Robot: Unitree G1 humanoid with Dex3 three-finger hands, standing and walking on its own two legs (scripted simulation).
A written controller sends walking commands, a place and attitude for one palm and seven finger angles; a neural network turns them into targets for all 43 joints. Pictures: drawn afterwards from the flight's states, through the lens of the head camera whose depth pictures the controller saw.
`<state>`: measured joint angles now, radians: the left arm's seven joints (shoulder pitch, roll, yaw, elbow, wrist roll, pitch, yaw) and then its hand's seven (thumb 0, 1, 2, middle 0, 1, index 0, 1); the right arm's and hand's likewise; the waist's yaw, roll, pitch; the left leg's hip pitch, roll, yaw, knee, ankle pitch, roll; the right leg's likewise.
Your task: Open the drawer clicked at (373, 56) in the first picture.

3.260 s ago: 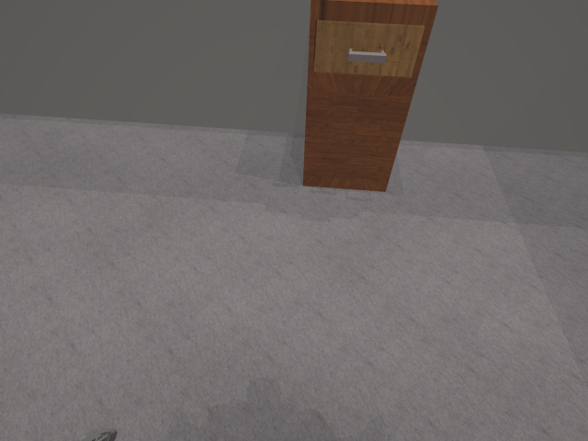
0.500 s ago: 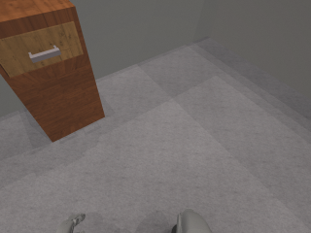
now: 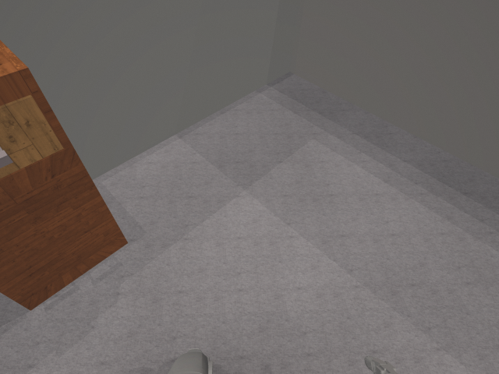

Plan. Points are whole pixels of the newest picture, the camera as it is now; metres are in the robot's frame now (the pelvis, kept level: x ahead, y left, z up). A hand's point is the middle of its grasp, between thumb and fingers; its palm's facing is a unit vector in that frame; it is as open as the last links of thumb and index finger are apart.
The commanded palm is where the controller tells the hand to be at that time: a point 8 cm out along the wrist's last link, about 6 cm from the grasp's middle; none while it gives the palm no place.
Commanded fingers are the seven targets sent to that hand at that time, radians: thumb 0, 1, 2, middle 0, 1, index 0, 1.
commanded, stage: walk to a spot facing it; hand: left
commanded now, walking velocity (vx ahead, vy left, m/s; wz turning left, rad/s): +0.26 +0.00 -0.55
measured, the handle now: out of the picture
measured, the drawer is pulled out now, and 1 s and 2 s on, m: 0.00 0.00 0.00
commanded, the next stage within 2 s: turn to face it in 0.46 s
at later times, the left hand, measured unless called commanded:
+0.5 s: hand (164, 298) +0.28 +0.20 -0.17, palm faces -0.25 -0.95 -0.17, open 7.4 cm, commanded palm none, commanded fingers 0.00 0.90 0.90 -0.20 -0.30 -0.20 -0.30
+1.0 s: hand (191, 280) +0.33 +0.16 -0.19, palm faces -0.18 -0.98 -0.12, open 7.4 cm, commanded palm none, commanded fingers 0.00 0.90 0.90 -0.20 -0.30 -0.20 -0.30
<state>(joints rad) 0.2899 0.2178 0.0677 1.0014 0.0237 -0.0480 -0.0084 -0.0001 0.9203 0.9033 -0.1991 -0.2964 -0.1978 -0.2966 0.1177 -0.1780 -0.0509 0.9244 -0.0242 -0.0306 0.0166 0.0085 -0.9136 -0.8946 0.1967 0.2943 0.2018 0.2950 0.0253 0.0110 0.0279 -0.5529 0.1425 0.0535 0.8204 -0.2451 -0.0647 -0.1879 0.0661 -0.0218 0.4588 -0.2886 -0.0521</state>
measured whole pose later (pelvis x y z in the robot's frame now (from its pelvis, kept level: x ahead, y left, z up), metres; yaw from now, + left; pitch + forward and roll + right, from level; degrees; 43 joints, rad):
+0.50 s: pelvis +0.14 +0.04 +0.00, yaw -17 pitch +0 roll -1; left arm 0.16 0.21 0.10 0.94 0.03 0.07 -0.03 0.01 0.91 0.90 -0.19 -0.30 -0.19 -0.30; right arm 0.31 -0.18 -0.06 1.01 -0.02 -0.02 -0.03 0.00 -0.93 -0.89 0.20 0.29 0.21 0.30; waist -0.02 -0.03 0.08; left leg -0.13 0.13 0.35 0.49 -0.34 0.01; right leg -0.52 -0.08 -0.10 0.92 -0.29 0.06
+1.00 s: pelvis +0.19 +0.03 -0.02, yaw -11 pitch -1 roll -2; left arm 0.13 0.15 0.04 0.94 0.01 0.02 0.02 0.00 0.90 0.90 -0.20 -0.30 -0.20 -0.30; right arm 0.26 -0.16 -0.06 1.00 -0.02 0.04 0.01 0.02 -0.93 -0.89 0.20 0.29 0.20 0.30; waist -0.04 -0.03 0.06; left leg -0.34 0.07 0.14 0.70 -0.34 -0.01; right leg -0.27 -0.13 -0.28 0.67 -0.36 0.01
